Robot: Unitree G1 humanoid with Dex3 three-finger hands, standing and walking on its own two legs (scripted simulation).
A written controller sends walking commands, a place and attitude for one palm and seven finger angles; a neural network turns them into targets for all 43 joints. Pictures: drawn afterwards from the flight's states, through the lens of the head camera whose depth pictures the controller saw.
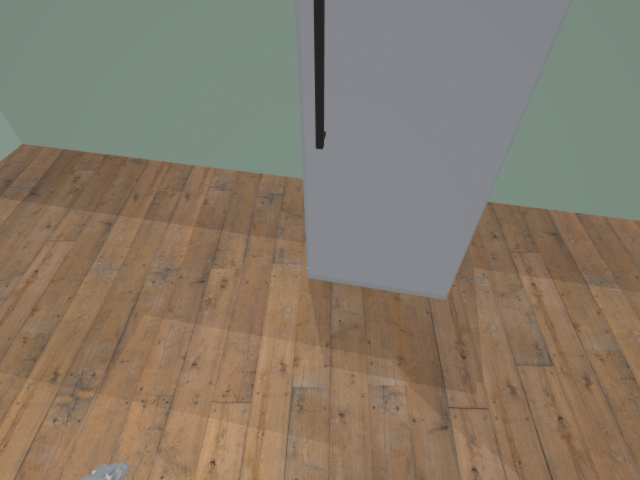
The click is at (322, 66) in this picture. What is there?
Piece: fridge door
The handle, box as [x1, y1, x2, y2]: [314, 0, 325, 148]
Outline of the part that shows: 314,0 316,148 322,148 323,139 325,135 325,131 323,130 324,0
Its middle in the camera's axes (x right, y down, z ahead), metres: +0.00 -0.37 +0.83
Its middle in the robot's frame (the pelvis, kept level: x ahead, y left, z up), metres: +0.88 +0.04 +0.12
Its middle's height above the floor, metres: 0.89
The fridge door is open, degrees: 0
